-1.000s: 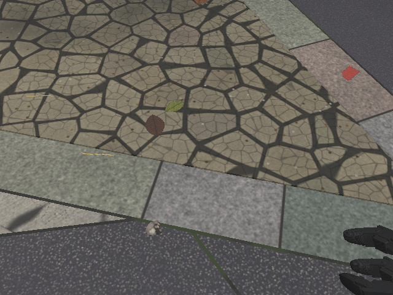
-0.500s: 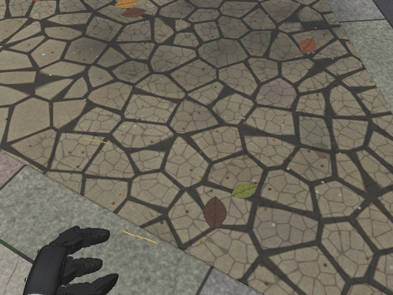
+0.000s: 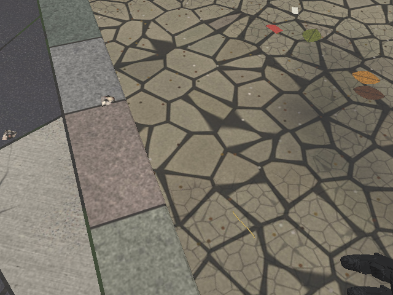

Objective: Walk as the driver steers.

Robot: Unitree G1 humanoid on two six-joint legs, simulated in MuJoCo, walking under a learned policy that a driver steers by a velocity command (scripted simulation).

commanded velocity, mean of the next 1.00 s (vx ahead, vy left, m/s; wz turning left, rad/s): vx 1.00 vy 0.00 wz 0.56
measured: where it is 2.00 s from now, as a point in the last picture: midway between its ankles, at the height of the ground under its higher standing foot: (22, 58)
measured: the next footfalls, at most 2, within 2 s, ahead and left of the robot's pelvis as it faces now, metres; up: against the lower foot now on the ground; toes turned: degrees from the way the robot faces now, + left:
right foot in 0.38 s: +0.59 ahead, -0.08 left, +0.00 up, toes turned +19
left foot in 0.82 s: +0.92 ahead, +0.28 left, +0.00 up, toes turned +26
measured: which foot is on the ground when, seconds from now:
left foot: down 0.00-0.40, up 0.42-0.80, down 0.82-1.00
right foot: up 0.00-0.36, down 0.38-0.82, up 0.84-1.00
